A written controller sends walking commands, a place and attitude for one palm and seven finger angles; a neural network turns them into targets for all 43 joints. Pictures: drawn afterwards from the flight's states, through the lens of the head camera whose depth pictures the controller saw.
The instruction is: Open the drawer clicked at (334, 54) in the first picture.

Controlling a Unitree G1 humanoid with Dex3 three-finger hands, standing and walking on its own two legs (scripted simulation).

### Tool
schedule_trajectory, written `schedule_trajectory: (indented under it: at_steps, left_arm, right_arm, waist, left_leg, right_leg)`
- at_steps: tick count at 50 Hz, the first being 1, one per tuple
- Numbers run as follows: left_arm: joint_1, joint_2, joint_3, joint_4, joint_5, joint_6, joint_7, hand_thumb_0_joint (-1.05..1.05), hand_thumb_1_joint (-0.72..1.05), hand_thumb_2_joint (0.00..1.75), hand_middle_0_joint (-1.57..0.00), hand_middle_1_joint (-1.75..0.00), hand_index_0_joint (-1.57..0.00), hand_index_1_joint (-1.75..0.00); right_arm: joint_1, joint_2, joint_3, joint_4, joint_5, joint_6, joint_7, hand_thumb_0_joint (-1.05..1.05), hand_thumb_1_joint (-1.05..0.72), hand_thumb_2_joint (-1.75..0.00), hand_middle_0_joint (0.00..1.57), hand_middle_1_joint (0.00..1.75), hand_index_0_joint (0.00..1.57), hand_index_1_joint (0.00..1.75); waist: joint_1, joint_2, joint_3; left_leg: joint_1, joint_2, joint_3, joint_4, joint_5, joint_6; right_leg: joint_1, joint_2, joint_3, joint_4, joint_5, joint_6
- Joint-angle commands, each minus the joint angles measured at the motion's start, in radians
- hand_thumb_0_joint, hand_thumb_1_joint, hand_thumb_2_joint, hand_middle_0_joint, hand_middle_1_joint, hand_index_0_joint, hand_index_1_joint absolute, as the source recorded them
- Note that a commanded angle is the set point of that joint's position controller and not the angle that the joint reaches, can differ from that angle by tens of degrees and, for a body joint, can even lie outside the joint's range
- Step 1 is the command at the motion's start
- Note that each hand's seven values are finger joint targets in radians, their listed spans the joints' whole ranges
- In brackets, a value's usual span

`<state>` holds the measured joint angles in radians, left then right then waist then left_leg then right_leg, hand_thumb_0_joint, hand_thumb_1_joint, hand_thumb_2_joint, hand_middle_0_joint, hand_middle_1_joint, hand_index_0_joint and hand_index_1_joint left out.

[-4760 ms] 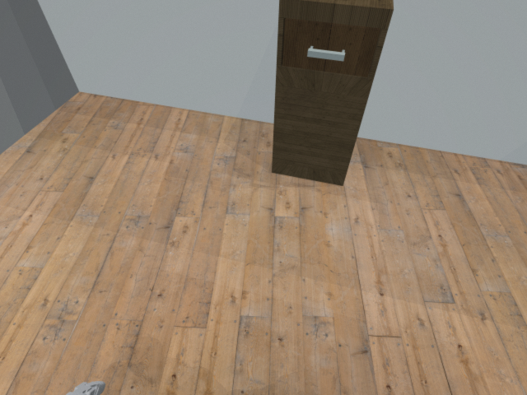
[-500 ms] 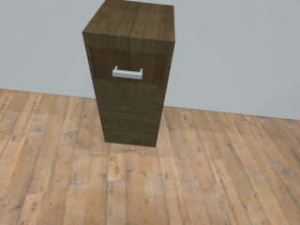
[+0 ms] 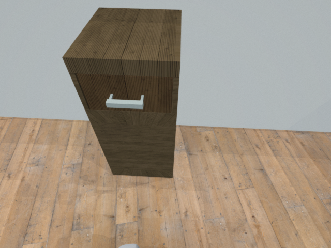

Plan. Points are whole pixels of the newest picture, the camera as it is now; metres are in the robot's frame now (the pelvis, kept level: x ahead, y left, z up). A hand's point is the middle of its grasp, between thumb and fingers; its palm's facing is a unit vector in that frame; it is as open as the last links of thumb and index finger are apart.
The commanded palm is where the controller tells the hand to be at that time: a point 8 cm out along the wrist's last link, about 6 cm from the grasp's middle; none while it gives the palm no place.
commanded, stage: take the last steps up to it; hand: left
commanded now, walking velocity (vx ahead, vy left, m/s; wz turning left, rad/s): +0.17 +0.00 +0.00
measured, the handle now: (126, 100) +0.63 +0.18 -0.05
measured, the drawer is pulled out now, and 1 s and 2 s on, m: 0.00 0.00 0.00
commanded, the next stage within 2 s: come to a stop and stand still in 0.08 s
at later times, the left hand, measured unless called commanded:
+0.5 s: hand out of the picture +0.14 +0.19 -0.17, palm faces +0.01 -0.98 -0.20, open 7.4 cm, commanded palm none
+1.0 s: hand out of the picture +0.13 +0.16 -0.14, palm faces +0.06 -0.96 -0.28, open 7.3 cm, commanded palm none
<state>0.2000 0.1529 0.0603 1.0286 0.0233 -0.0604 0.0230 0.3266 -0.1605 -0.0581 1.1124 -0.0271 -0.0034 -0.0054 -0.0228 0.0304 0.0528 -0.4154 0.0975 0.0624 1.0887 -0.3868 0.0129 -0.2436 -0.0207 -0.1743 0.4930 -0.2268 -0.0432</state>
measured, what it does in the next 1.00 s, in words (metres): steps on the spot: left foot, then right foot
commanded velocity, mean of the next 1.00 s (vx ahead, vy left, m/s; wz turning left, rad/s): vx -0.08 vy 0.04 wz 0.00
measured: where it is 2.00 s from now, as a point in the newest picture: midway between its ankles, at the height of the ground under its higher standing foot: outside the picture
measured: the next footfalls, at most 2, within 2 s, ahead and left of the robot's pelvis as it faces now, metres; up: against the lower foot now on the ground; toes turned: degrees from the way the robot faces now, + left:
left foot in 0.20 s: +0.17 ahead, +0.13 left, +0.00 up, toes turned +8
right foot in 0.60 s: +0.16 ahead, -0.13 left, +0.00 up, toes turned -7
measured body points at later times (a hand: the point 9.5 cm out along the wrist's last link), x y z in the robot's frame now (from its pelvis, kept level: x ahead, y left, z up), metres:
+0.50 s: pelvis +0.11 +0.01 +0.01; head +0.16 +0.02 +0.45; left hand +0.14 +0.25 -0.15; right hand +0.16 -0.22 -0.15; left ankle +0.13 +0.12 -0.73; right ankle +0.11 -0.11 -0.70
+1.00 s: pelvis +0.09 -0.03 +0.01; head +0.12 -0.06 +0.46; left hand +0.13 +0.21 -0.12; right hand +0.17 -0.28 -0.15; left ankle +0.04 +0.14 -0.67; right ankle +0.12 -0.12 -0.73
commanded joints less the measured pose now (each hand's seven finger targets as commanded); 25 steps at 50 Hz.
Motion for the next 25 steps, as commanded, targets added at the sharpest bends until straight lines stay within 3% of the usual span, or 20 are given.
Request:
schedule_trajectory:
  at_steps: [1,4,6,7,8,9,10,11,12,14,15,17,20,23,25]
  left_arm:
    - [0.066,0.126,0.004,-0.006,0.002,0.001,-0.003,0.00,0.90,0.90,-0.20,-0.30,-0.20,-0.30]
    - [0.092,0.153,0.011,0.007,0.001,0.003,-0.010,0.00,0.90,0.90,-0.20,-0.30,-0.20,-0.30]
    - [0.096,0.151,0.012,0.016,-0.002,0.009,-0.011,0.00,0.90,0.90,-0.20,-0.30,-0.20,-0.30]
    - [0.088,0.146,0.010,0.017,-0.003,0.014,-0.012,0.00,0.90,0.90,-0.20,-0.30,-0.20,-0.30]
    - [0.094,0.123,0.005,0.015,-0.005,0.021,-0.014,0.00,0.90,0.90,-0.20,-0.30,-0.20,-0.30]
    - [0.105,0.083,-0.003,0.004,-0.007,0.028,-0.018,0.00,0.90,0.90,-0.20,-0.30,-0.20,-0.30]
    - [0.114,0.041,-0.010,-0.014,-0.013,0.029,-0.021,0.00,0.90,0.90,-0.20,-0.30,-0.20,-0.30]
    - [0.092,0.052,-0.013,-0.014,-0.007,0.037,-0.012,0.00,0.90,0.90,-0.20,-0.30,-0.20,-0.30]
    - [0.101,0.056,-0.016,0.004,-0.008,0.044,-0.007,0.00,0.90,0.90,-0.20,-0.30,-0.20,-0.30]
    - [0.143,0.041,-0.026,0.045,-0.016,0.047,-0.004,0.00,0.90,0.90,-0.20,-0.30,-0.20,-0.30]
    - [0.154,0.044,-0.029,0.055,-0.019,0.054,-0.002,0.00,0.90,0.90,-0.20,-0.30,-0.20,-0.30]
    - [0.139,0.066,-0.023,0.045,-0.015,0.073,0.003,0.00,0.90,0.90,-0.20,-0.30,-0.20,-0.30]
    - [0.112,0.079,-0.007,0.007,-0.006,0.095,0.006,0.00,0.90,0.90,-0.20,-0.30,-0.20,-0.30]
    - [0.090,0.081,0.006,-0.024,-0.007,0.104,0.006,0.00,0.90,0.90,-0.20,-0.30,-0.20,-0.30]
    - [0.088,0.077,0.008,-0.035,-0.008,0.102,0.005,0.00,0.90,0.90,-0.20,-0.30,-0.20,-0.30]
  right_arm:
    - [0.043,0.002,0.009,-0.063,0.003,-0.007,0.013,0.00,-0.90,-0.90,0.20,0.30,0.20,0.30]
    - [-0.007,-0.010,0.010,-0.085,0.004,-0.022,0.019,0.00,-0.90,-0.90,0.20,0.30,0.20,0.30]
    - [-0.007,-0.024,0.010,-0.085,0.002,-0.031,0.016,0.00,-0.90,-0.90,0.20,0.30,0.20,0.30]
    - [0.027,-0.035,0.009,-0.075,0.003,-0.036,0.014,0.00,-0.90,-0.90,0.20,0.30,0.20,0.30]
    - [0.064,-0.060,0.005,-0.059,0.003,-0.042,0.011,0.00,-0.90,-0.90,0.20,0.30,0.20,0.30]
    - [0.117,-0.117,-0.002,-0.048,-0.002,-0.047,0.004,0.00,-0.90,-0.90,0.20,0.30,0.20,0.30]
    - [0.154,-0.191,-0.013,-0.053,-0.009,-0.044,-0.006,0.00,-0.90,-0.90,0.20,0.30,0.20,0.30]
    - [0.126,-0.186,-0.007,-0.049,-0.008,-0.037,-0.020,0.00,-0.90,-0.90,0.20,0.30,0.20,0.30]
    - [0.052,-0.157,0.008,-0.064,-0.004,-0.035,-0.030,0.00,-0.90,-0.90,0.20,0.30,0.20,0.30]
    - [-0.065,-0.115,0.027,-0.082,0.003,-0.040,-0.039,0.00,-0.90,-0.90,0.20,0.30,0.20,0.30]
    - [-0.080,-0.127,0.027,-0.078,0.008,-0.036,-0.043,0.00,-0.90,-0.90,0.20,0.30,0.20,0.30]
    - [-0.073,-0.147,0.008,-0.069,0.014,-0.022,-0.049,0.00,-0.90,-0.90,0.20,0.30,0.20,0.30]
    - [-0.068,-0.181,-0.017,-0.072,0.011,0.000,-0.051,0.00,-0.90,-0.90,0.20,0.30,0.20,0.30]
    - [-0.103,-0.194,-0.031,-0.088,0.004,0.015,-0.047,0.00,-0.90,-0.90,0.20,0.30,0.20,0.30]
    - [-0.135,-0.191,-0.037,-0.101,0.000,0.020,-0.041,0.00,-0.90,-0.90,0.20,0.30,0.20,0.30]
  waist:
    - [-0.001,-0.147,0.014]
    - [0.017,-0.141,0.006]
    - [0.007,-0.160,0.011]
    - [-0.014,-0.123,0.005]
    - [-0.028,-0.042,0.009]
    - [-0.042,0.133,0.010]
    - [-0.047,0.267,0.004]
    - [-0.040,0.260,0.006]
    - [-0.004,0.216,0.010]
    - [0.037,0.111,-0.037]
    - [0.039,0.096,-0.071]
    - [0.024,0.068,-0.081]
    - [0.012,0.101,-0.088]
    - [0.017,0.130,-0.085]
    - [0.024,0.157,-0.077]
  left_leg:
    - [0.021,0.025,0.026,-0.225,0.070,-0.028]
    - [0.046,0.000,0.047,-0.364,0.096,-0.023]
    - [0.131,-0.014,0.066,-0.469,0.155,-0.025]
    - [0.227,-0.021,0.075,-0.533,0.189,-0.026]
    - [0.326,-0.014,0.055,-0.587,0.172,-0.029]
    - [0.363,0.093,-0.110,-0.703,0.128,0.008]
    - [0.353,0.278,-0.352,-0.839,0.144,0.104]
    - [0.292,0.309,-0.402,-0.894,0.227,0.135]
    - [0.236,0.298,-0.353,-0.873,0.369,0.141]
    - [0.250,0.242,-0.186,-0.808,0.702,0.143]
    - [0.305,0.229,-0.133,-0.776,0.839,0.139]
    - [0.350,0.237,-0.100,-0.745,0.972,0.144]
    - [0.377,0.244,-0.084,-0.726,1.000,0.157]
    - [0.335,0.247,-0.068,-0.711,0.923,0.156]
    - [0.297,0.234,-0.060,-0.703,0.828,0.140]
  right_leg:
    - [-0.072,-0.246,0.178,-0.312,-0.003,-0.115]
    - [-0.017,-0.238,0.183,-0.281,-0.014,-0.118]
    - [-0.035,-0.221,0.170,-0.237,-0.044,-0.098]
    - [-0.086,-0.206,0.158,-0.195,-0.107,-0.080]
    - [-0.156,-0.169,0.137,-0.118,-0.164,-0.058]
    - [-0.220,-0.083,0.085,0.046,-0.201,-0.018]
    - [-0.268,0.002,0.012,0.246,-0.283,0.028]
    - [-0.251,-0.011,0.092,0.377,-0.360,0.031]
    - [-0.214,-0.052,0.148,0.421,-0.325,0.033]
    - [-0.125,-0.079,0.168,0.358,-0.258,0.054]
    - [-0.112,-0.076,0.157,0.319,-0.235,0.065]
    - [-0.112,-0.063,0.136,0.288,-0.208,0.073]
    - [-0.150,-0.045,0.127,0.345,-0.214,0.070]
    - [-0.144,-0.039,0.132,0.367,-0.224,0.064]
    - [-0.106,-0.037,0.125,0.296,-0.192,0.056]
